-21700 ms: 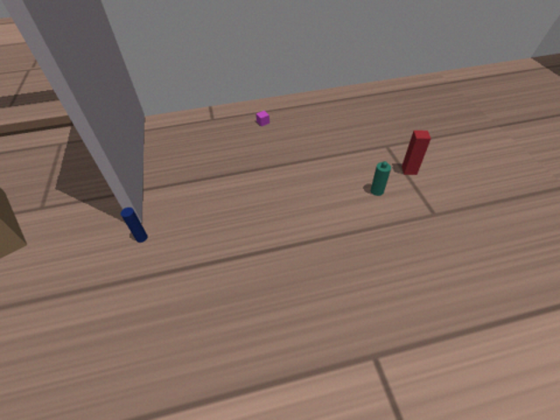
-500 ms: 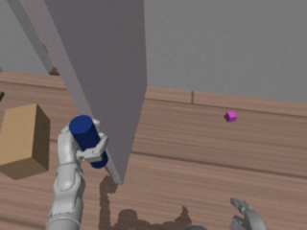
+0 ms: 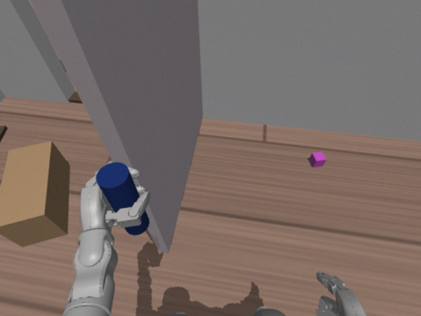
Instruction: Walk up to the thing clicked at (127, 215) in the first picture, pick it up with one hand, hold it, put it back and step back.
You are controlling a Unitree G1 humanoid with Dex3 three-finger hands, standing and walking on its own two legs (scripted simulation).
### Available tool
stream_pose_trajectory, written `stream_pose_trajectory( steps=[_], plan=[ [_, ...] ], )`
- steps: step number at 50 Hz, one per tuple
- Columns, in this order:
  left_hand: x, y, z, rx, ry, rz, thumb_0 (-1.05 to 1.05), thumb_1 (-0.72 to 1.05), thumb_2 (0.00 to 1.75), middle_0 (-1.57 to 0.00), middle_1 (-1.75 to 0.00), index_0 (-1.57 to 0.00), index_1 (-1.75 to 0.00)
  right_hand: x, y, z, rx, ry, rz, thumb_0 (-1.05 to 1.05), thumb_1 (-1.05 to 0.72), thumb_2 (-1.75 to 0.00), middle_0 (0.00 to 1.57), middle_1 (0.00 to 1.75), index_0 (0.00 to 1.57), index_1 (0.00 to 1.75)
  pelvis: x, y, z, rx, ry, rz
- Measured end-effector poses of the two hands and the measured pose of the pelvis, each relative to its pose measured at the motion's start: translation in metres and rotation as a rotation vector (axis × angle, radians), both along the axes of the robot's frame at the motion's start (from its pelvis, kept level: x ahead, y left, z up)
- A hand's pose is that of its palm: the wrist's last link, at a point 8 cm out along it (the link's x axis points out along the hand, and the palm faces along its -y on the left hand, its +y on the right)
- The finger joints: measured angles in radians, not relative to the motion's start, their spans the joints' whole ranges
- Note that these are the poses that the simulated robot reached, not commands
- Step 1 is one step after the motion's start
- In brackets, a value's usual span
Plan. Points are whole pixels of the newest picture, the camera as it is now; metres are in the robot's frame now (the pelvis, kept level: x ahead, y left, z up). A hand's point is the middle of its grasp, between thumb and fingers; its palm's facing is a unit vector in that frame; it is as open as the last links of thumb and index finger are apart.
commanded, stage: hold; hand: left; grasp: from the side
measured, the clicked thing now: (126, 202) +0.32 +0.18 +0.03
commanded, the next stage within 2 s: crouch in 0.30 s
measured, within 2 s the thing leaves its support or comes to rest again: neither
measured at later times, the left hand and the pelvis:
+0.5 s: hand (129, 197) +0.32 +0.17 +0.05, palm faces +0.18 -0.98 -0.02, open 7.2 cm; pelvis +0.00 +0.00 +0.00, yaw +0 degrees
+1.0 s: hand (138, 224) +0.35 +0.20 -0.13, palm faces +0.24 -0.97 -0.03, open 7.2 cm; pelvis -0.03 +0.00 -0.12, yaw +0 degrees
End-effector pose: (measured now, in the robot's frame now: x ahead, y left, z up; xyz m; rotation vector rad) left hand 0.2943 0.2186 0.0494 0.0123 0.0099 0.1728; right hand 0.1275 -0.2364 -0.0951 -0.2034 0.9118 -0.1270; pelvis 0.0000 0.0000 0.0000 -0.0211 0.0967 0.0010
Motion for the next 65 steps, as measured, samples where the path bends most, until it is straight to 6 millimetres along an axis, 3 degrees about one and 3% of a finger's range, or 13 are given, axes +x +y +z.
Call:
stream_pose_trajectory(
  steps=[9, 25, 32, 38, 42, 54, 65],
  plan=[
    [0.001, 0.001, 0.008, 0.001, -0.020, 0.013, 0.00, -0.04, 1.10, -0.88, -1.10, -0.87, -1.09, -0.001, -0.001, 0.001, -0.003, -0.004, -0.001, 0.01, -0.91, -0.90, 0.20, 0.30, 0.20, 0.30, -0.002, -0.002, 0.001, 0.001, -0.006, 0.002],
    [-0.001, 0.000, 0.003, 0.003, 0.003, 0.009, 0.00, -0.04, 1.10, -0.88, -1.11, -0.87, -1.09, -0.002, -0.003, 0.003, -0.010, -0.007, -0.008, 0.01, -0.90, -0.90, 0.20, 0.30, 0.20, 0.30, -0.001, -0.001, 0.002, 0.000, -0.005, 0.000],
    [0.000, 0.003, -0.014, -0.025, 0.013, 0.042, 0.00, -0.04, 1.10, -0.88, -1.11, -0.87, -1.09, -0.001, -0.002, -0.003, -0.008, -0.004, 0.004, 0.01, -0.88, -0.90, 0.20, 0.30, 0.20, 0.30, -0.005, -0.001, -0.004, 0.001, 0.022, 0.002],
    [0.001, 0.005, -0.056, -0.019, 0.052, 0.043, 0.00, -0.05, 1.11, -0.88, -1.10, -0.87, -1.09, -0.007, -0.007, -0.020, -0.025, 0.028, 0.018, 0.01, -0.88, -0.90, 0.20, 0.30, 0.20, 0.30, -0.012, -0.002, -0.020, 0.000, 0.090, 0.002],
    [0.005, 0.010, -0.093, -0.027, 0.042, 0.062, 0.00, -0.05, 1.11, -0.88, -1.10, -0.87, -1.09, -0.015, -0.015, -0.044, -0.049, 0.065, 0.032, 0.01, -0.88, -0.90, 0.20, 0.30, 0.21, 0.30, -0.018, -0.002, -0.044, -0.004, 0.173, 0.002],
    [0.033, 0.034, -0.218, 0.029, -0.025, 0.075, 0.00, -0.05, 1.11, -0.88, -1.10, -0.87, -1.09, -0.039, -0.030, -0.170, -0.085, 0.200, 0.066, 0.01, -0.88, -0.90, 0.20, 0.30, 0.20, 0.30, -0.037, -0.003, -0.160, -0.017, 0.396, -0.009],
    [0.036, 0.041, -0.326, 0.008, 0.029, 0.096, 0.00, -0.05, 1.11, -0.88, -1.10, -0.88, -1.08, -0.069, -0.022, -0.266, -0.058, 0.318, 0.097, 0.00, -0.90, -0.90, 0.20, 0.30, 0.20, 0.30, -0.058, -0.002, -0.242, -0.022, 0.484, -0.015]
  ],
)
